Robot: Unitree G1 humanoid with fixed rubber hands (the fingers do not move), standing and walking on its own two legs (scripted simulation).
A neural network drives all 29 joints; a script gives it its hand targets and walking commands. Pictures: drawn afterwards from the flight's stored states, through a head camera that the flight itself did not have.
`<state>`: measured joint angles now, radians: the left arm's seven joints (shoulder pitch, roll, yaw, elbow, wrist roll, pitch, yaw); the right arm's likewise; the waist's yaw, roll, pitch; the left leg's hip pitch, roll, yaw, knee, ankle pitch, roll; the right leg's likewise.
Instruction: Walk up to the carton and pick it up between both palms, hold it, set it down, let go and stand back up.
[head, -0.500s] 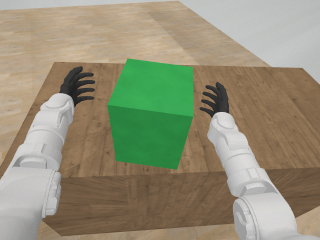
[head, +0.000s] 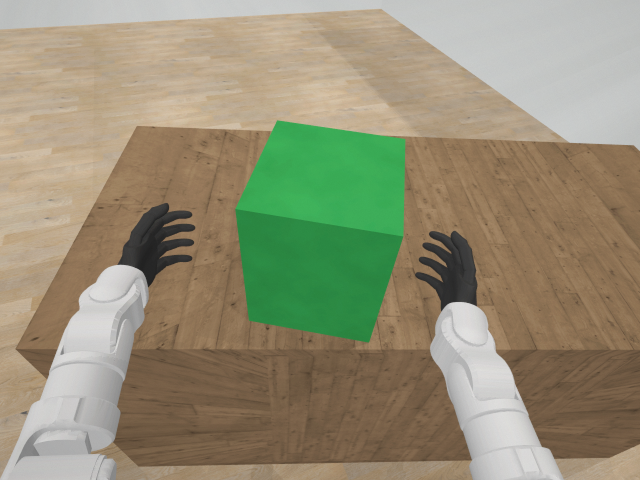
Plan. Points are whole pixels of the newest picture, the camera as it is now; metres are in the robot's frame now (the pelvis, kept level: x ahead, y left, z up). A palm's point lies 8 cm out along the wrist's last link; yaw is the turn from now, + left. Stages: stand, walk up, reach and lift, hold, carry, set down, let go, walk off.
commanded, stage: set down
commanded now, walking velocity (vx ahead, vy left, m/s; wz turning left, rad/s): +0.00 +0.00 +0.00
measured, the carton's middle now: (323, 233) +0.47 +0.00 +0.03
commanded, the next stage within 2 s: let go in 1.94 s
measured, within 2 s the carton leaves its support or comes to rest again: neither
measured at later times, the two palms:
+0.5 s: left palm (121, 346) +0.27 +0.24 +0.03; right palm (455, 365) +0.25 -0.16 +0.03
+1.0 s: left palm (125, 395) +0.22 +0.24 +0.00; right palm (472, 401) +0.22 -0.19 -0.01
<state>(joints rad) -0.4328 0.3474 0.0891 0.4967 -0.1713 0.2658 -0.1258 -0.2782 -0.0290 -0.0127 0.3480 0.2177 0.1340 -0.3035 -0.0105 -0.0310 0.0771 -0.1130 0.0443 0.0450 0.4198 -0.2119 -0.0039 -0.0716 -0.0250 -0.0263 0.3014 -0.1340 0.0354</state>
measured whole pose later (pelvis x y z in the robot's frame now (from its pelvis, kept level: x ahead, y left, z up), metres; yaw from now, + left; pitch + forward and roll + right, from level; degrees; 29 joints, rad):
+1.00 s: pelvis +0.04 -0.01 +0.00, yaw +0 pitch -5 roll -1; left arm 0.25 0.35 -0.01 0.19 -0.21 -0.01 -0.13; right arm 0.32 -0.03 0.04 0.18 0.12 -0.12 -0.21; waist 0.05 0.00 0.11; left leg -0.04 0.05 0.05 0.39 -0.25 -0.02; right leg -0.03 -0.02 -0.02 0.31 -0.20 0.02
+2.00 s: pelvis +0.03 -0.03 +0.00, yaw -1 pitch -4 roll +0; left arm 0.19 0.21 0.00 0.51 -0.03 0.13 0.00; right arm 0.19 -0.16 -0.04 0.70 -0.04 -0.18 0.00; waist 0.02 0.01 0.09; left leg -0.06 0.06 0.06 0.35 -0.22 -0.04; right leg -0.08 -0.01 -0.01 0.35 -0.20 0.00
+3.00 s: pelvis +0.00 -0.01 -0.01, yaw +1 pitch -3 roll +0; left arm 0.38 0.28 -0.01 0.70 0.02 -0.03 0.00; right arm 0.34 -0.26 -0.01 0.77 -0.02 -0.02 0.02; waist 0.00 -0.01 0.02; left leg -0.20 0.02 0.03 0.49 -0.25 -0.01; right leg -0.21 -0.05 -0.03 0.49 -0.24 0.03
